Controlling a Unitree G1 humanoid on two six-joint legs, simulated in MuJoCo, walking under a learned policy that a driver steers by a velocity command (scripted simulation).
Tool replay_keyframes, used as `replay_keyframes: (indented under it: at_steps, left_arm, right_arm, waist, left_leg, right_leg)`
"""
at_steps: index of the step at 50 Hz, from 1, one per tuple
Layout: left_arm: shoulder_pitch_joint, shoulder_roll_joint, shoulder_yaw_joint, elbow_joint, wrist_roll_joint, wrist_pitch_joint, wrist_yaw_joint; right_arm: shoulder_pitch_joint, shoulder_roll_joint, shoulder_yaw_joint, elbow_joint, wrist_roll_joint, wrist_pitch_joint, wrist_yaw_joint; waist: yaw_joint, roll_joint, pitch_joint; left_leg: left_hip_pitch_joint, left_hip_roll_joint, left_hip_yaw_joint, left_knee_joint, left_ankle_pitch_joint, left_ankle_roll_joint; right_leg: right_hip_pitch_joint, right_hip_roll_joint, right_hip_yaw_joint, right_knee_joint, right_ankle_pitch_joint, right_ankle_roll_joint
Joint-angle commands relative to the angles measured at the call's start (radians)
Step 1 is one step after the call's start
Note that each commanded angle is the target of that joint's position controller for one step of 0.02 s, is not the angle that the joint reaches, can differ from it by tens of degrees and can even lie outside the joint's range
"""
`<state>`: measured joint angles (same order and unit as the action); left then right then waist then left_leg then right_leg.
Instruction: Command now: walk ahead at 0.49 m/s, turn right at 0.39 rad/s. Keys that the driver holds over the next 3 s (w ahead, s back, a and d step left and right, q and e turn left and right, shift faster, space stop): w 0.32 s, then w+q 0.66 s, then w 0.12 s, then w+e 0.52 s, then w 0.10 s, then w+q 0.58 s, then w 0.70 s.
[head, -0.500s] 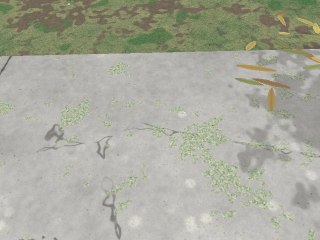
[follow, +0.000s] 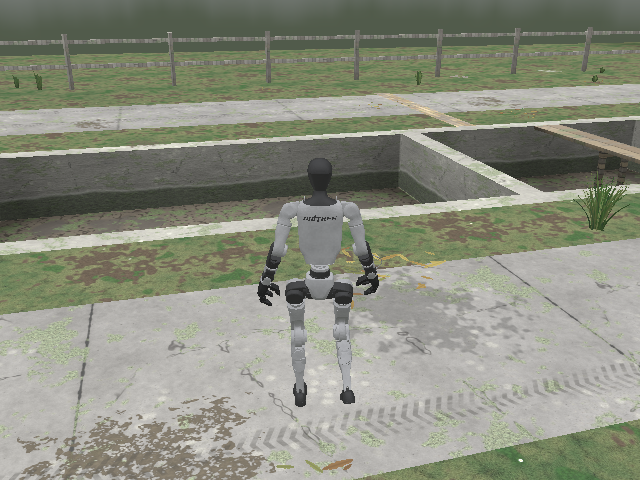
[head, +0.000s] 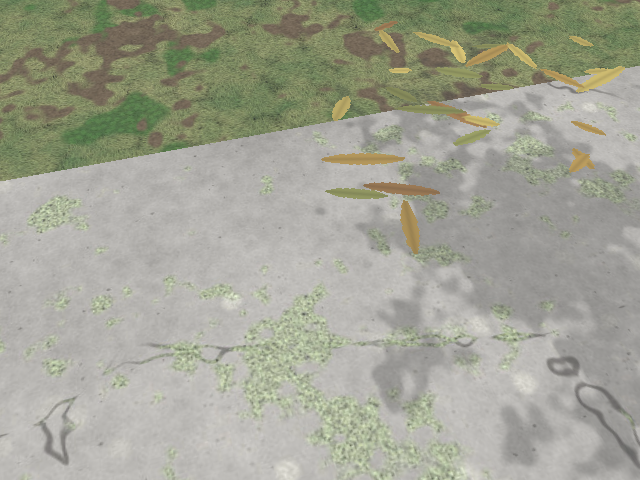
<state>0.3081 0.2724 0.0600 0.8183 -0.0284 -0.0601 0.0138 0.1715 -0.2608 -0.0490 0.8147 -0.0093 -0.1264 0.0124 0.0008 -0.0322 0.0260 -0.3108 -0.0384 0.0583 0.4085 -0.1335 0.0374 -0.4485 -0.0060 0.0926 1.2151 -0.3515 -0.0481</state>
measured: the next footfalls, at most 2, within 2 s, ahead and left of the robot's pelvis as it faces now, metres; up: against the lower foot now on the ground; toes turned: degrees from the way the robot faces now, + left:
right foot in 0.36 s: +0.35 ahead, -0.17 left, +0.00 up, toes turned -6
left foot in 0.92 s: +0.63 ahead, +0.08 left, +0.00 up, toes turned +17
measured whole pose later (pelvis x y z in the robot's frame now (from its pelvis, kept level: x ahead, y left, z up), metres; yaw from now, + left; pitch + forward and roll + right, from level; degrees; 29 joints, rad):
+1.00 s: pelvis +0.53 -0.01 -0.02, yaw +16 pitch +2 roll +0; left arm 0.30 0.27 0.06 0.86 -0.02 -0.09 0.01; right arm 0.11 -0.27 -0.07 0.72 0.02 -0.05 0.05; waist 0.02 0.01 0.06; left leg -0.48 -0.07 0.06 0.65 -0.21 0.12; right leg -0.22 -0.06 -0.05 1.16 -0.48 0.01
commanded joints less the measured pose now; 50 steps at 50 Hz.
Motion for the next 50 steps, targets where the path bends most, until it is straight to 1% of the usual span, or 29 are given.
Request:
replay_keyframes:
  at_steps: [1, 4, 6, 9, 11, 13, 15, 16, 17, 18, 19, 20, 21, 22, 23, 25, 27, 31, 36, 39, 41, 43, 44, 45, 46, 47, 48, 49, 50]
  left_arm:
    - [0.05, 0.017, 0.006, -0.062, -0.002, -0.002, -0.005]
    - [-0.047, 0.014, -0.004, -0.109, 0.018, -0.003, -0.005]
    - [-0.108, 0.015, -0.011, -0.129, 0.023, -0.013, -0.014]
    - [-0.216, 0.009, -0.022, -0.156, 0.017, -0.026, -0.029]
    - [-0.278, 0.018, -0.023, -0.18, 0.01, -0.027, -0.037]
    - [-0.316, 0.036, -0.019, -0.205, 0.005, -0.029, -0.044]
    - [-0.299, 0.06, -0.01, -0.213, 0.007, -0.033, -0.051]
    - [-0.226, 0.081, 0.004, -0.194, 0.012, -0.034, -0.05]
    - [-0.077, 0.127, 0.032, -0.147, 0.017, -0.034, -0.043]
    - [0.122, 0.215, 0.062, -0.113, 0.028, -0.031, -0.028]
    - [0.168, 0.299, 0.074, -0.106, 0.037, -0.025, -0.027]
    - [0.182, 0.195, 0.051, -0.105, 0.034, -0.031, -0.029]
    - [0.113, 0.153, 0.035, -0.109, 0.03, -0.037, -0.03]
    - [0.03, 0.116, 0.023, -0.116, 0.027, -0.041, -0.034]
    - [-0.028, 0.08, 0.015, -0.118, 0.028, -0.046, -0.039]
    - [-0.069, 0.052, 0.013, -0.103, 0.037, -0.063, -0.042]
    - [-0.062, 0.064, 0.021, -0.078, 0.043, -0.075, -0.036]
    - [-0.025, 0.083, 0.03, -0.036, 0.048, -0.072, -0.013]
    - [0.021, 0.119, 0.039, -0.002, 0.039, -0.057, 0.006]
    - [0.069, 0.129, 0.043, 0.025, 0.029, -0.037, 0.008]
    - [0.072, 0.141, 0.046, 0.032, 0.022, -0.021, 0.01]
    - [0.046, 0.173, 0.052, 0.023, 0.017, -0.009, 0.017]
    - [0.032, 0.189, 0.056, 0.018, 0.015, -0.002, 0.021]
    - [0.014, 0.204, 0.059, 0.013, 0.013, 0.006, 0.024]
    - [-0.004, 0.203, 0.056, 0.004, 0.007, 0.005, 0.026]
    - [0.028, 0.105, 0.026, -0.024, 0.046, -0.011, 0.021]
    - [0.086, 0.031, -0.003, -0.078, 0.03, -0.054, 0.003]
    - [-0.06, 0.126, 0.018, -0.099, -0.007, -0.09, -0.011]
    - [-0.096, 0.129, 0.017, -0.113, -0.025, -0.1, -0.015]
  right_arm:
    - [0.052, -0.078, -0.019, -0.008, 0.001, -0.016, 0.009]
    - [0.075, -0.122, -0.032, 0.019, 0.011, -0.021, 0.01]
    - [0.086, -0.141, -0.035, 0.027, 0.016, -0.011, 0.005]
    - [0.124, -0.162, -0.034, 0.043, 0.026, 0.005, 0.002]
    - [0.173, -0.176, -0.034, 0.062, 0.034, 0.014, 0.003]
    - [0.197, -0.185, -0.034, 0.078, 0.039, 0.026, 0.003]
    - [0.192, -0.197, -0.036, 0.086, 0.043, 0.039, 0.0]
    - [0.173, -0.201, -0.035, 0.085, 0.043, 0.045, -0.002]
    - [0.183, -0.175, -0.024, 0.086, 0.039, 0.049, -0.004]
    - [0.175, -0.126, -0.001, 0.056, 0.017, 0.045, -0.005]
    - [0.29, 0.006, 0.037, 0.041, 0.018, 0.024, 0.0]
    - [0.247, -0.109, 0.008, 0.059, 0.047, 0.008, 0.001]
    - [0.169, -0.152, -0.009, 0.031, 0.068, 0.003, 0.001]
    - [0.129, -0.143, -0.009, 0.025, 0.059, 0.009, -0.005]
    - [0.113, -0.132, -0.015, 0.026, 0.042, 0.02, -0.01]
    - [0.153, -0.096, -0.018, 0.039, 0.043, 0.053, -0.009]
    - [0.149, -0.067, -0.018, 0.034, 0.046, 0.072, -0.008]
    - [0.061, -0.056, -0.023, -0.002, 0.037, 0.079, -0.005]
    - [-0.105, -0.027, -0.009, -0.067, 0.026, 0.073, 0.025]
    - [-0.188, -0.019, -0.003, -0.118, 0.03, 0.071, 0.044]
    - [-0.215, -0.021, -0.004, -0.149, 0.033, 0.071, 0.058]
    - [-0.18, -0.045, -0.017, -0.165, 0.036, 0.074, 0.064]
    - [-0.118, -0.069, -0.031, -0.159, 0.038, 0.077, 0.063]
    - [-0.001, -0.113, -0.054, -0.137, 0.042, 0.079, 0.059]
    - [0.162, -0.177, -0.09, -0.098, 0.039, 0.082, 0.043]
    - [0.245, -0.272, -0.111, -0.075, 0.036, 0.091, 0.017]
    - [0.213, -0.314, -0.109, -0.112, 0.025, 0.075, 0.023]
    - [0.232, -0.224, -0.086, -0.108, 0.021, 0.068, 0.028]
    - [0.187, -0.172, -0.072, -0.103, 0.023, 0.06, 0.027]
  waist:
    - [0.008, 0.096, -0.045]
    - [0.005, 0.071, -0.009]
    - [-0.009, 0.067, -0.006]
    - [-0.047, 0.082, 0.01]
    - [-0.072, 0.096, 0.019]
    - [-0.072, 0.109, 0.029]
    - [-0.041, 0.122, 0.018]
    - [0.01, 0.121, -0.02]
    - [0.076, 0.098, -0.106]
    - [0.155, -0.015, -0.252]
    - [0.091, -0.275, -0.368]
    - [0.13, -0.155, -0.354]
    - [0.108, -0.119, -0.22]
    - [0.071, -0.063, -0.161]
    - [0.041, -0.054, -0.107]
    - [-0.005, -0.072, -0.078]
    - [-0.02, -0.044, -0.046]
    - [-0.006, -0.023, 0.002]
    - [0.052, -0.003, 0.06]
    - [0.081, 0.001, 0.086]
    - [0.075, -0.007, 0.085]
    - [0.034, -0.047, 0.031]
    - [-0.007, -0.074, -0.015]
    - [-0.076, -0.081, -0.081]
    - [-0.164, -0.048, -0.163]
    - [-0.138, 0.168, -0.233]
    - [-0.055, 0.284, -0.397]
    - [-0.13, 0.13, -0.355]
    - [-0.101, 0.101, -0.221]
  left_leg:
    - [0.153, 0.272, -0.284, -0.257, 0.035, 0.188]
    - [0.157, 0.289, -0.226, -0.298, 0.119, 0.218]
    - [0.175, 0.273, -0.172, -0.302, 0.159, 0.206]
    - [0.161, 0.237, -0.092, -0.283, 0.171, 0.17]
    - [0.193, 0.253, -0.092, -0.266, 0.14, 0.16]
    - [0.251, 0.287, -0.107, -0.241, 0.127, 0.146]
    - [0.293, 0.31, -0.11, -0.182, 0.191, 0.127]
    - [0.289, 0.292, -0.083, -0.091, 0.327, 0.107]
    - [0.233, 0.239, -0.048, 0.095, 0.441, 0.081]
    - [0.029, 0.177, 0.0, 0.421, 0.235, 0.036]
    - [-0.351, 0.006, -0.025, 0.77, -0.391, -0.016]
    - [-0.447, 0.034, -0.184, 0.904, -0.432, -0.001]
    - [-0.496, 0.078, -0.183, 0.916, -0.339, 0.016]
    - [-0.456, 0.126, -0.162, 0.87, -0.246, 0.011]
    - [-0.419, 0.154, -0.162, 0.817, -0.182, 0.005]
    - [-0.321, 0.176, -0.167, 0.779, -0.103, -0.003]
    - [-0.336, 0.17, -0.179, 0.754, -0.053, -0.01]
    - [-0.434, 0.151, -0.203, 0.599, 0.107, -0.022]
    - [-0.436, 0.142, -0.107, 0.359, 0.235, -0.006]
    - [-0.48, 0.135, -0.056, 0.287, 0.175, 0.017]
    - [-0.462, 0.116, -0.011, 0.257, 0.094, 0.038]
    - [-0.336, 0.054, 0.055, 0.25, -0.003, 0.074]
    - [-0.243, 0.014, 0.081, 0.258, -0.055, 0.096]
    - [-0.084, -0.024, 0.09, 0.229, -0.065, 0.126]
    - [0.184, -0.043, 0.046, 0.139, 0.005, 0.168]
    - [0.472, 0.175, -0.284, 0.146, 0.093, 0.231]
    - [0.729, 0.385, -0.891, -0.038, -0.112, 0.45]
    - [0.702, 0.365, -0.835, -0.12, -0.127, 0.383]
    - [0.568, 0.336, -0.66, -0.119, -0.058, 0.336]
  right_leg:
    - [-0.162, -0.101, 0.032, -0.03, 0.051, -0.001]
    - [-0.237, -0.125, 0.017, -0.179, 0.128, 0.013]
    - [-0.243, -0.134, -0.013, -0.306, 0.237, 0.019]
    - [-0.172, -0.105, -0.074, -0.489, 0.352, 0.024]
    - [-0.148, -0.087, -0.093, -0.556, 0.353, 0.023]
    - [-0.146, -0.076, -0.094, -0.608, 0.304, 0.004]
    - [-0.087, -0.052, -0.112, -0.659, 0.245, -0.026]
    - [0.028, -0.022, -0.138, -0.698, 0.247, -0.045]
    - [0.245, 0.003, -0.147, -0.716, 0.25, -0.071]
    - [0.548, -0.184, 0.06, -0.708, 0.265, -0.136]
    - [0.83, -0.42, 0.521, -0.833, 0.114, -0.279]
    - [0.782, -0.418, 0.595, -0.9, 0.041, -0.263]
    - [0.666, -0.388, 0.429, -0.907, 0.102, -0.217]
    - [0.54, -0.342, 0.299, -0.931, 0.187, -0.188]
    - [0.443, -0.298, 0.201, -0.968, 0.233, -0.167]
    - [0.336, -0.256, 0.082, -1.033, 0.301, -0.148]
    - [0.309, -0.25, -0.007, -1.063, 0.401, -0.148]
    - [0.351, -0.245, -0.124, -1.085, 0.454, -0.135]
    - [0.415, -0.254, -0.232, -1.097, 0.454, -0.107]
    - [0.524, -0.282, -0.266, -1.052, 0.511, -0.101]
    - [0.57, -0.294, -0.291, -0.997, 0.625, -0.09]
    - [0.582, -0.291, -0.32, -0.884, 0.955, -0.071]
    - [0.58, -0.289, -0.328, -0.785, 1.118, -0.061]
    - [0.546, -0.274, -0.336, -0.622, 1.187, -0.046]
    - [0.409, -0.229, -0.349, -0.384, 1.058, -0.008]
    - [0.094, -0.142, -0.33, -0.05, 0.293, 0.033]
    - [-0.25, 0.062, -0.107, 0.238, -0.264, 0.07]
    - [-0.359, 0.004, 0.024, 0.259, -0.194, 0.045]
    - [-0.383, -0.042, 0.005, 0.186, -0.096, 0.022]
